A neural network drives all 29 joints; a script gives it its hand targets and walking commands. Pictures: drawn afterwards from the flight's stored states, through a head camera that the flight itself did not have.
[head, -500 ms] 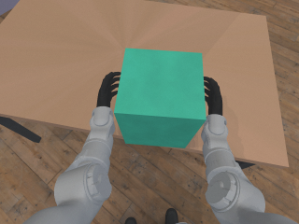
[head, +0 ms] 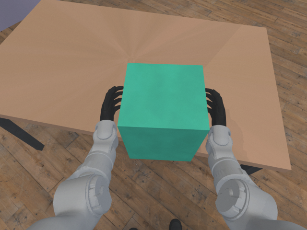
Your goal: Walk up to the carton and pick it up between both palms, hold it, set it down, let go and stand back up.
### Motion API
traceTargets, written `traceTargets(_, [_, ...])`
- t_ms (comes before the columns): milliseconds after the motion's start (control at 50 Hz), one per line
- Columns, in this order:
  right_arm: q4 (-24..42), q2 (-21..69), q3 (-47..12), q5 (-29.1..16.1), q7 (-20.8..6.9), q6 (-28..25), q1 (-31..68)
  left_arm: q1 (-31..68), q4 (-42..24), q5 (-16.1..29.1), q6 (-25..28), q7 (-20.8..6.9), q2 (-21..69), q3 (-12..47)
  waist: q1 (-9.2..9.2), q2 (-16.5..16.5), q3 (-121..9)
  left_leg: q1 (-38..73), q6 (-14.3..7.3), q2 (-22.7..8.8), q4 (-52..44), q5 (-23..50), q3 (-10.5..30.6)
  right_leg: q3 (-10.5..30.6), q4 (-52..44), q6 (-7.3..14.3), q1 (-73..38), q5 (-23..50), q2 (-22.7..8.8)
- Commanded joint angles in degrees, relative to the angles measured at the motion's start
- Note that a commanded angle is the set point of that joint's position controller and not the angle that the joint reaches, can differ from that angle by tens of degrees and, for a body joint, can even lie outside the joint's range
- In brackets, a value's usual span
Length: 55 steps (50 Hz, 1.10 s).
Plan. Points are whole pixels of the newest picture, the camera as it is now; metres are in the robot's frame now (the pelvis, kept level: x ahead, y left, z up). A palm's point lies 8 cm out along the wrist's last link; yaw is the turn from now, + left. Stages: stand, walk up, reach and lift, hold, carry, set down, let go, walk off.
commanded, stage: reach and lift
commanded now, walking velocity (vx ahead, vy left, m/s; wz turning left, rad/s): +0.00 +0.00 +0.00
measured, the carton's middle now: (162, 117) +0.44 -0.02 -0.05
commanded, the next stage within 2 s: none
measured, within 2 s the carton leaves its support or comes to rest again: leaves its support in 0.06 s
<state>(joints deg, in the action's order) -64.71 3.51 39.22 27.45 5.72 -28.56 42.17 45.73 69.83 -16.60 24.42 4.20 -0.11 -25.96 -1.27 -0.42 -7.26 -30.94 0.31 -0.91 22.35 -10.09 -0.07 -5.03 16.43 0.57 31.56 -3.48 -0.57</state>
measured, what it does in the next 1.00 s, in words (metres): stands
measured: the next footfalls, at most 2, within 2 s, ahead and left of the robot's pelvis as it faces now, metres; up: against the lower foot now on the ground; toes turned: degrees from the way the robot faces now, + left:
none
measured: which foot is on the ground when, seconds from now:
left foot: down 0.00-1.00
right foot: down 0.00-1.00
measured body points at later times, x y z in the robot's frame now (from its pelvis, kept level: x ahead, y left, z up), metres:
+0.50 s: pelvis +0.00 +0.00 +0.01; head +0.04 +0.00 +0.45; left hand +0.42 +0.14 +0.06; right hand +0.40 -0.16 +0.06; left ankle -0.01 +0.12 -0.74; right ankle +0.02 -0.12 -0.74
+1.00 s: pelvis +0.00 +0.01 +0.01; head -0.01 +0.02 +0.46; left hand +0.41 +0.15 +0.11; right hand +0.40 -0.16 +0.12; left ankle -0.01 +0.12 -0.74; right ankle +0.02 -0.12 -0.74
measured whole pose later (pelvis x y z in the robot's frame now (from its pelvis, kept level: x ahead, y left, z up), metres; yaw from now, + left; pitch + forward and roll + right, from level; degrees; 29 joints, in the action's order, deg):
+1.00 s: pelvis +0.00 +0.01 +0.01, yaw +0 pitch +0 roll -1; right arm -49.6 -1.9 9.5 -2.3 8.8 0.1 38.7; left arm 37.8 43.9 -6.6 -6.8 6.2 -0.4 -13.2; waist -2.4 -0.8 -2.8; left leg -8.3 -0.2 -0.9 20.9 -12.5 -0.3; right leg -4.8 15.3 0.0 9.2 -6.1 -0.5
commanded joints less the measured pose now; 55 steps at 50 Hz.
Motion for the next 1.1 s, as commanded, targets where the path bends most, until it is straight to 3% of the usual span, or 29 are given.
traceTargets(0, [-0.91,29.37,-18.78,5.89,-9.03,-2.60,33.00,38.15,-3.32,-1.99,2.54,-5.99,27.96,15.39,-1.02,1.32,-40.36,5.64,2.49,0.01,-2.21,12.02,-4.48,-0.41,6.19,-0.28,-33.25,19.36,0.04])
traceTargets(140, [0.52,30.77,-19.54,3.90,-8.54,1.28,35.04,41.42,-2.26,0.11,1.31,-6.62,26.59,15.43,-0.88,1.54,-37.29,2.53,1.39,1.07,-4.37,2.79,-4.89,0.47,5.73,-0.65,-35.67,13.53,-0.42])
traceTargets(200, [1.02,30.29,-21.08,2.13,-8.58,2.97,34.28,40.27,-2.61,0.91,-0.03,-6.62,26.84,16.27,-1.18,2.21,-36.01,5.31,1.72,1.02,-4.22,5.12,-4.36,0.49,5.27,-0.49,-35.07,13.52,-0.26])
traceTargets(240, [2.13,30.27,-23.71,-0.31,-8.72,3.96,33.94,38.54,-3.01,1.30,-0.94,-6.77,26.95,16.50,-0.07,2.46,-35.61,7.05,1.52,1.07,-3.75,7.81,-4.30,0.59,5.46,-0.34,-35.88,15.42,0.06])
traceTargets(280, [2.18,30.87,-26.40,-2.67,-8.73,4.57,33.27,37.86,-3.90,1.91,-1.13,-7.19,26.23,16.73,0.64,1.93,-34.96,6.87,1.45,1.39,-3.85,8.92,-4.30,1.06,5.74,-0.73,-37.96,17.98,-0.15])
traceTargets(320, [3.01,30.80,-27.29,-3.35,-8.40,5.31,32.43,36.91,-3.57,1.88,-1.59,-7.64,26.56,17.35,-0.12,0.72,-33.41,6.47,1.59,1.27,-3.96,9.33,-4.04,1.44,5.70,-1.08,-39.57,19.13,-0.08])
traceTargets(380, [2.42,31.45,-28.69,-4.72,-8.31,6.96,30.96,35.04,-2.98,1.68,-2.82,-8.34,26.67,16.52,0.56,-0.15,-28.81,7.25,0.81,1.37,-4.79,7.71,-3.78,1.80,4.84,-1.07,-39.17,16.98,0.06])
traceTargets(480, [6.32,31.42,-33.53,-9.49,-7.58,8.35,29.42,32.46,-7.15,3.72,-4.43,-8.78,27.85,19.61,0.33,0.79,-27.42,11.98,1.40,1.35,-4.01,12.54,-3.07,2.22,4.34,-1.09,-40.30,19.64,0.73])
traceTargets(580, [13.02,33.69,-42.22,-15.37,-6.82,8.34,30.16,34.06,-16.98,8.69,-4.46,-7.57,33.59,28.60,-1.07,2.33,-35.32,20.01,3.61,1.09,0.12,25.18,-1.02,2.02,5.04,-0.93,-39.66,27.52,1.88])
traceTargets(660, [17.27,34.60,-48.84,-19.67,-6.11,10.76,29.58,35.24,-24.44,11.93,-5.62,-6.11,36.60,35.32,-1.89,3.88,-36.72,23.07,4.71,0.88,1.96,29.70,0.68,2.58,4.27,-0.39,-37.37,25.85,2.64])
traceTargets(700, [19.01,35.03,-51.48,-22.83,-5.78,13.37,28.04,35.05,-29.52,13.32,-7.63,-5.47,37.57,37.95,-2.28,4.39,-35.86,24.78,4.80,1.18,2.09,29.63,1.28,3.12,3.94,-0.03,-37.11,24.79,2.57])
traceTargets(740, [20.82,34.71,-53.04,-25.64,-5.71,16.67,28.44,35.41,-32.75,13.98,-10.70,-4.83,38.11,39.87,-2.40,4.90,-32.59,24.86,4.84,0.97,1.50,27.18,1.98,3.35,3.03,0.49,-35.50,19.12,2.94])
traceTargets(780, [23.00,33.46,-53.16,-27.41,-5.21,20.64,29.05,34.25,-35.21,14.06,-15.15,-4.96,37.62,39.15,-2.48,2.03,-28.27,23.77,4.15,1.33,0.49,23.19,1.93,3.38,2.18,0.07,-35.40,15.46,2.96])
traceTargets(800, [22.59,32.66,-52.57,-27.91,-5.09,22.76,28.57,33.99,-35.53,13.33,-17.77,-5.22,37.31,38.38,-2.54,2.11,-23.95,22.80,3.97,1.46,-0.84,19.83,1.74,3.45,1.56,0.14,-35.23,12.51,2.68])
traceTargets(840, [24.62,31.13,-51.14,-28.78,-5.19,26.20,30.18,32.01,-35.36,11.84,-23.09,-6.50,35.38,35.30,-1.16,-0.37,-18.14,19.65,2.23,1.97,-3.69,12.28,1.12,3.70,0.40,-0.41,-37.34,7.20,2.55])
traceTargets(860, [24.56,30.17,-49.80,-28.68,-5.19,27.46,30.68,31.62,-35.67,11.29,-25.47,-7.16,34.86,34.10,-1.65,-0.96,-15.98,19.18,1.75,2.03,-4.68,9.35,0.85,3.74,0.18,-0.38,-38.00,5.78,2.34])
traceTargets(940, [27.66,28.19,-47.44,-29.68,-5.14,29.27,32.25,29.43,-39.17,8.46,-32.14,-9.22,34.90,31.38,-1.11,-0.18,-14.91,20.38,1.56,2.13,-6.00,7.91,0.01,2.98,-0.22,-1.00,-40.59,5.84,2.26])
traceTargets(1000, [30.21,28.50,-47.36,-30.66,-5.73,28.24,33.20,29.37,-43.46,8.32,-34.08,-9.87,35.62,32.15,-1.33,2.11,-18.67,24.40,2.22,2.51,-5.01,13.55,-0.36,2.15,0.24,-1.03,-42.43,11.78,2.24])
traceTargets(1080, [35.09,27.32,-49.25,-30.97,-5.21,27.55,32.04,24.00,-45.98,6.35,-36.74,-10.64,34.69,31.83,-0.96,2.45,-20.01,28.55,2.81,2.85,-3.55,19.83,-0.57,1.46,0.42,-1.77,-45.11,17.24,2.65])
